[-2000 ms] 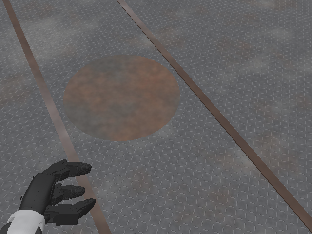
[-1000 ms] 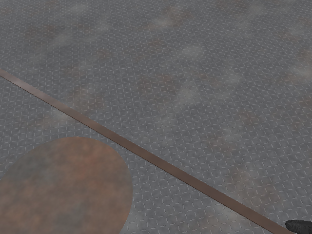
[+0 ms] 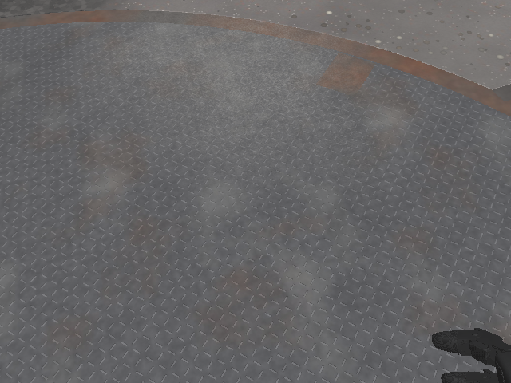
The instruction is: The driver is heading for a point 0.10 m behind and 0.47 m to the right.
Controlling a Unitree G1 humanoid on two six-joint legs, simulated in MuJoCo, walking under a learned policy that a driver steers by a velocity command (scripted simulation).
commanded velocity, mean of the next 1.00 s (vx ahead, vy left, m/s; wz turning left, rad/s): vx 0.40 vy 0.00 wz -1.00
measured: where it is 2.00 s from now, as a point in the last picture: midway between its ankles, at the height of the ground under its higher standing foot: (431, 334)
